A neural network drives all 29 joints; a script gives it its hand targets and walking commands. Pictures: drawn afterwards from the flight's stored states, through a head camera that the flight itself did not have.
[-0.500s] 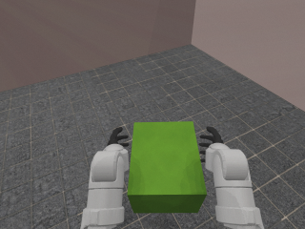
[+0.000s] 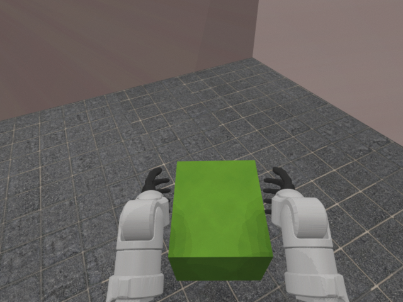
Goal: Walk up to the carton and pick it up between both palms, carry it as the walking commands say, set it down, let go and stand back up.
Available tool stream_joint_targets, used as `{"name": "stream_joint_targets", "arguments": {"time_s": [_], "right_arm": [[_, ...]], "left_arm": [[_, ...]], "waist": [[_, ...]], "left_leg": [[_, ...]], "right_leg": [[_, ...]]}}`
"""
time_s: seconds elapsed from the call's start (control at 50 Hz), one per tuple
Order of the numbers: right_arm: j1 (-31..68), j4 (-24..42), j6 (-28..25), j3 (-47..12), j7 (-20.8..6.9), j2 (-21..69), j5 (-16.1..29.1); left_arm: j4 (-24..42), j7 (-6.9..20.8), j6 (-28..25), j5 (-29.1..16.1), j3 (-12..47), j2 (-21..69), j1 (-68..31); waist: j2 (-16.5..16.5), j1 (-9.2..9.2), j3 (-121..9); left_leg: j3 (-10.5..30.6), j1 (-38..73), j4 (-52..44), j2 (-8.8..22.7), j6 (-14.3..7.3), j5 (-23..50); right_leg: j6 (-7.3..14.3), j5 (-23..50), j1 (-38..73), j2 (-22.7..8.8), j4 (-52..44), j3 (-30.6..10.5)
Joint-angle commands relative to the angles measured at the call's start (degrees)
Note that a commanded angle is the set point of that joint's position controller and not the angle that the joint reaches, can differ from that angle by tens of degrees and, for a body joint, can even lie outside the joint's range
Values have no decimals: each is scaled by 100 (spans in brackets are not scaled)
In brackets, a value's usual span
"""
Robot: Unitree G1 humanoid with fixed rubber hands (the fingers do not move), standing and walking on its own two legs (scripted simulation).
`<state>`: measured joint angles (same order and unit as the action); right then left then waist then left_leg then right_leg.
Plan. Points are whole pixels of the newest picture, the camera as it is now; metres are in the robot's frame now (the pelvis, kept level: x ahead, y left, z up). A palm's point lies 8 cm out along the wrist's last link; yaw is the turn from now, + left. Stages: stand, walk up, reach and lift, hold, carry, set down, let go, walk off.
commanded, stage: carry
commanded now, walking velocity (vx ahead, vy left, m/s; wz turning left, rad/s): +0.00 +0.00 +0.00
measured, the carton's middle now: (217, 218) +0.32 +0.00 -0.01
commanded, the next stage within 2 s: none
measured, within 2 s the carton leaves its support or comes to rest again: neither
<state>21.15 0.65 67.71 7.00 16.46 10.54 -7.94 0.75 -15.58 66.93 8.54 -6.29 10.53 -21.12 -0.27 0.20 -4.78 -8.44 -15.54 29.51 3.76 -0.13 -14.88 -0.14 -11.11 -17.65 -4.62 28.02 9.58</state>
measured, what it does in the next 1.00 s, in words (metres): stands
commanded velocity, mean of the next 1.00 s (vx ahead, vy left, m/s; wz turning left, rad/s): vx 0.00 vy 0.00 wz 0.00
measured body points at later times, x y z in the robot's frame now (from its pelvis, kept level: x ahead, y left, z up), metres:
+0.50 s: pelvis +0.00 -0.01 +0.00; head -0.02 -0.01 +0.45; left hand +0.31 +0.13 +0.08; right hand +0.30 -0.14 +0.08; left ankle +0.01 +0.11 -0.74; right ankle +0.04 -0.12 -0.74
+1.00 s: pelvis +0.00 -0.01 +0.00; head -0.02 -0.01 +0.45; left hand +0.30 +0.12 +0.08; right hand +0.30 -0.15 +0.07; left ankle +0.01 +0.11 -0.74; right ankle +0.04 -0.12 -0.74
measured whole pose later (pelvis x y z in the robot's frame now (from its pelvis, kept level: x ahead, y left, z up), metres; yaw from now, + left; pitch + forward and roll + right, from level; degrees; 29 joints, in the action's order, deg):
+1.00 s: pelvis +0.00 -0.01 +0.00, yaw +0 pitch +1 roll +0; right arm 18.0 2.4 65.9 6.1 11.0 9.5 -9.2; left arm 3.1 -9.0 65.0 9.8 -6.0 9.4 -17.5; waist -0.4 0.4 -5.2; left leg -7.8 -15.8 29.8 4.5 0.9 -14.8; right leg 0.7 -11.8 -17.9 -4.2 28.9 10.2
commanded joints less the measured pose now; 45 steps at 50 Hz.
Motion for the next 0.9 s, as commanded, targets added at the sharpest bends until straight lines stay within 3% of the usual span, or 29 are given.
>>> {"name": "stream_joint_targets", "arguments": {"time_s": [0.0,0.88], "right_arm": [[2835,349,-130,-3211,-2431,5882,2435],[2511,532,-319,-3388,-2416,5731,2296]], "left_arm": [[270,2414,-105,-2413,3234,5910,-2633],[482,2403,-288,-2267,3369,5707,-2278]], "waist": [[7,5,-1527],[11,21,-1465]], "left_leg": [[503,332,-481,566,98,854],[512,267,-440,545,106,720]], "right_leg": [[-19,843,736,-511,-324,-496],[30,752,678,-498,-316,-494]]}}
